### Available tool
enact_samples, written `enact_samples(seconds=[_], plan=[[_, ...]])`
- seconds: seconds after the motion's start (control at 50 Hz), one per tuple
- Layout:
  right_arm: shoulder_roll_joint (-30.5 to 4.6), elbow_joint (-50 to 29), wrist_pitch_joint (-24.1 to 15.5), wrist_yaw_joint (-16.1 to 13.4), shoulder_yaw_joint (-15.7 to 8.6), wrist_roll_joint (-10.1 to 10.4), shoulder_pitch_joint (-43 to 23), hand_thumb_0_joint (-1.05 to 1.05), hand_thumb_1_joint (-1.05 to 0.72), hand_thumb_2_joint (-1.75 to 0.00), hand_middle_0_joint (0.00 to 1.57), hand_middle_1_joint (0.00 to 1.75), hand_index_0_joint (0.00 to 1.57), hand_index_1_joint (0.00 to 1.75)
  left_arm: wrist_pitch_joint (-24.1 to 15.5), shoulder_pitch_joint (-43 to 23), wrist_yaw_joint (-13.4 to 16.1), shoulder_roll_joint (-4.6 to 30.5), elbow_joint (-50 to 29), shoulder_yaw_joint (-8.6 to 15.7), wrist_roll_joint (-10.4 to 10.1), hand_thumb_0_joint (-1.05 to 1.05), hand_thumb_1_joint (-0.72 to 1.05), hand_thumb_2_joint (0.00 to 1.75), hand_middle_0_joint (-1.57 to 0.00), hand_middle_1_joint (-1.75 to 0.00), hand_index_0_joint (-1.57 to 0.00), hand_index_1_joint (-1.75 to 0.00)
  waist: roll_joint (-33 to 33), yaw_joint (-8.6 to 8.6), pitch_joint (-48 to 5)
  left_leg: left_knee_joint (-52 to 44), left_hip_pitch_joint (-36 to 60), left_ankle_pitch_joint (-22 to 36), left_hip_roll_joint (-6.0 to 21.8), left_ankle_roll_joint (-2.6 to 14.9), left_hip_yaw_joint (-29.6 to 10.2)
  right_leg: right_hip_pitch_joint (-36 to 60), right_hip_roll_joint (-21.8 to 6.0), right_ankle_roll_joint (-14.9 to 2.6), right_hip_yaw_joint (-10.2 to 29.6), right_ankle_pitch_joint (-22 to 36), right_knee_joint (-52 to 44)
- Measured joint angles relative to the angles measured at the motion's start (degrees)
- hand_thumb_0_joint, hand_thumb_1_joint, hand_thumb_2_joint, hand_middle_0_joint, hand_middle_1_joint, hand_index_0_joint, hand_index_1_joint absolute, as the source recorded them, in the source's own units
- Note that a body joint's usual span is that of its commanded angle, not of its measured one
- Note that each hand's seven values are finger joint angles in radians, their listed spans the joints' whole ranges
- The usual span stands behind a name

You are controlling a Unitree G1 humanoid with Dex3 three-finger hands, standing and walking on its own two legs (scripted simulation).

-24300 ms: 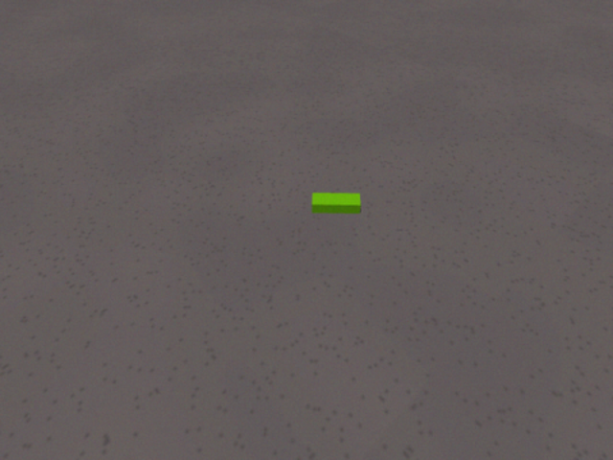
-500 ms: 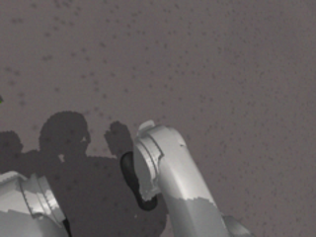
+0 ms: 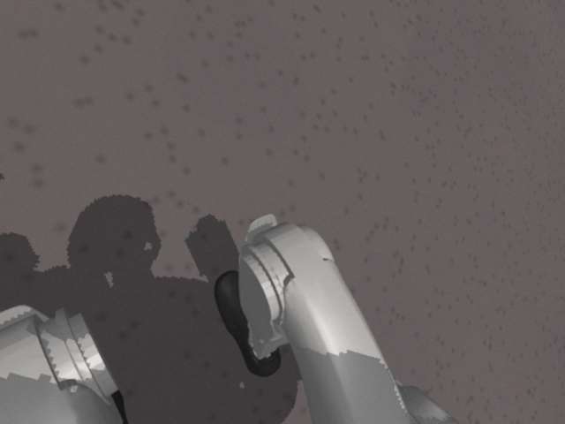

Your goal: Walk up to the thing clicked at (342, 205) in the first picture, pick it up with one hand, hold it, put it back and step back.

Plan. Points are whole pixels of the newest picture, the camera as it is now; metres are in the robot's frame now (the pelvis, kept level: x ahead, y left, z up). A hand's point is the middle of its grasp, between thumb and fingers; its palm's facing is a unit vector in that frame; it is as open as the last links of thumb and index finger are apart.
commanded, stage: close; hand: left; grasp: from above
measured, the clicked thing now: out of the picture +0.47 +0.33 -0.29
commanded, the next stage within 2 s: settle in 0.40 s
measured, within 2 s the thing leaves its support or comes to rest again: leaves its support in 0.78 s
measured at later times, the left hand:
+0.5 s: hand out of the picture +0.46 +0.32 -0.26, palm faces -0.44 -0.14 -0.89, open 11.0 cm
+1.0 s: hand out of the picture +0.47 +0.35 -0.21, palm faces -0.38 -0.12 -0.92, open 10.9 cm
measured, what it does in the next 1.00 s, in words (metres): stands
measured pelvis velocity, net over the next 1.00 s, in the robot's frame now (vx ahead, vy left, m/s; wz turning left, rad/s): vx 0.01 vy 0.00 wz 0.02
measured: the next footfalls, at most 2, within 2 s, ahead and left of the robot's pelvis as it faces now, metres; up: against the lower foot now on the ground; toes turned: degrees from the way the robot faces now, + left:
none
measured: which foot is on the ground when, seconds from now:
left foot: down 0.00-1.00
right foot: down 0.00-1.00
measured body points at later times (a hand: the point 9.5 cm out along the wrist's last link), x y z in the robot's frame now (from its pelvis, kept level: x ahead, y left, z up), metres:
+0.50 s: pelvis +0.00 +0.00 +0.00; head +0.29 +0.13 +0.31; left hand +0.48 +0.33 -0.21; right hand +0.04 -0.25 -0.04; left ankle +0.06 +0.13 -0.28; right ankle +0.13 -0.13 -0.28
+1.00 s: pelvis +0.01 +0.00 +0.01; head +0.28 +0.13 +0.34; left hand +0.49 +0.35 -0.16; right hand +0.06 -0.26 -0.04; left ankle +0.06 +0.13 -0.28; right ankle +0.13 -0.13 -0.28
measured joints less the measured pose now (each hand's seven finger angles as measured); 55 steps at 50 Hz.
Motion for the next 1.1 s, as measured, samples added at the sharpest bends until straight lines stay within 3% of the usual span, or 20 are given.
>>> enact_samples(seconds=[0.22, 0.62, 0.9, 1.0, 1.1], plan=[[-0.3, -0.1, 0.0, -0.4, -0.3, 0.2, -0.1, 0.0, -0.9, -0.9, 0.2, 0.3, 0.2, 0.3, 0.3, -0.7, 0.5, -0.1, 0.7, -0.9, -0.1, -0.01, -0.07, 0.62, -0.45, -0.82, -0.46, -0.79, 0.0, -0.04, -0.2, -0.3, -0.3, 0.3, 0.2, 0.41, 0.5, -0.2, 0.1, 0.15, 0.3, 0.3, -0.3], [-0.2, -0.8, 0.6, -0.8, 0.0, 0.3, 0.1, 0.0, -0.91, -0.9, 0.2, 0.3, 0.2, 0.3, 0.5, -0.4, 0.1, 0.1, 0.0, 0.0, -0.5, -0.01, -0.08, 0.58, -0.52, -0.74, -0.53, -0.72, 0.2, -0.03, 0.0, -0.6, -0.1, 0.2, 0.3, 0.33, 0.4, -0.2, 0.0, 0.21, 0.3, 0.3, -0.6], [-0.4, -0.3, 1.5, -0.4, -3.8, 1.4, 2.0, 0.0, -0.92, -0.9, 0.2, 0.3, 0.2, 0.3, 3.1, 3.1, -4.2, -3.5, -9.7, 2.5, -1.3, -0.01, -0.09, 0.56, -0.56, -0.7, -0.57, -0.67, 2.4, 2.2, -3.4, -1.7, -0.6, -0.1, -0.1, -0.04, 0.9, -0.6, -0.7, -0.81, 0.5, -0.6, -0.9], [0.1, 0.6, 3.0, -0.2, -6.1, 2.6, 2.4, 0.0, -0.91, -0.9, 0.2, 0.3, 0.2, 0.3, 4.8, 4.4, -7.1, -7.3, -14.1, -0.7, -3.1, -0.01, -0.09, 0.56, -0.57, -0.69, -0.58, -0.66, 4.3, 4.09, -6.6, -2.7, -0.6, 0.0, -0.3, 0.02, 1.9, -0.8, -1.2, -0.98, 1.1, -1.1, -1.2], [0.5, 0.8, 4.1, 0.0, -8.5, 4.1, 2.5, 0.0, -0.91, -0.9, 0.2, 0.3, 0.2, 0.3, 6.0, 5.9, -11.0, -11.1, -16.9, -2.4, -4.1, -0.01, -0.09, 0.56, -0.58, -0.68, -0.59, -0.66, 6.7, 5.76, -10.0, -4.1, -0.7, 0.3, -0.4, 0.37, 3.3, -1.2, -1.7, -1.33, 2.2, -1.3, -1.7]])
